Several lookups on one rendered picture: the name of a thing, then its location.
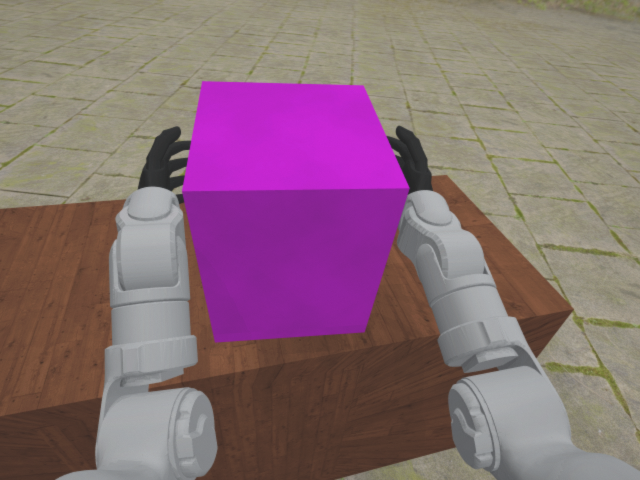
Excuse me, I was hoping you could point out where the right robot forearm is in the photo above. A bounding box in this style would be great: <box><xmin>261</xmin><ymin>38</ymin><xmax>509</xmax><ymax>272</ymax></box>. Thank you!
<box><xmin>397</xmin><ymin>190</ymin><xmax>571</xmax><ymax>438</ymax></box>

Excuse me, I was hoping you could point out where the robot left upper arm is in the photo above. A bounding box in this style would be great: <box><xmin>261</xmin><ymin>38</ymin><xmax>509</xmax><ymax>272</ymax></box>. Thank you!
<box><xmin>56</xmin><ymin>387</ymin><xmax>218</xmax><ymax>480</ymax></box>

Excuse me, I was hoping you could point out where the carton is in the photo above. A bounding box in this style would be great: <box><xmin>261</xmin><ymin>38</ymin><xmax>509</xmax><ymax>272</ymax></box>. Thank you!
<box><xmin>182</xmin><ymin>81</ymin><xmax>410</xmax><ymax>343</ymax></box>

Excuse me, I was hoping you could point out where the left robot hand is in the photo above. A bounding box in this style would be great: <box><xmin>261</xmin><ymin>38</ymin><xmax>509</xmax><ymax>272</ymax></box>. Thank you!
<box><xmin>138</xmin><ymin>126</ymin><xmax>191</xmax><ymax>204</ymax></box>

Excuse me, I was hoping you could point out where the right robot hand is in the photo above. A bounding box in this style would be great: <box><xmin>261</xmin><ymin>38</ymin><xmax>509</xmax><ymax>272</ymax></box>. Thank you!
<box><xmin>387</xmin><ymin>126</ymin><xmax>433</xmax><ymax>194</ymax></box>

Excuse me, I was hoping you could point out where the pedestal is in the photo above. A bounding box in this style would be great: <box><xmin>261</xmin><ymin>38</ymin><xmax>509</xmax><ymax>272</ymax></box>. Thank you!
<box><xmin>0</xmin><ymin>175</ymin><xmax>574</xmax><ymax>480</ymax></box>

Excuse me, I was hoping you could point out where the left robot forearm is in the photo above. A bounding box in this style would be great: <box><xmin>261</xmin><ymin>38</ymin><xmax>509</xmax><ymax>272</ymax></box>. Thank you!
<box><xmin>95</xmin><ymin>187</ymin><xmax>198</xmax><ymax>467</ymax></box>

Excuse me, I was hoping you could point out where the robot right upper arm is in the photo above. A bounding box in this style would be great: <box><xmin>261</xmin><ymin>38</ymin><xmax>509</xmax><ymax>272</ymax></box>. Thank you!
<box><xmin>448</xmin><ymin>366</ymin><xmax>640</xmax><ymax>480</ymax></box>

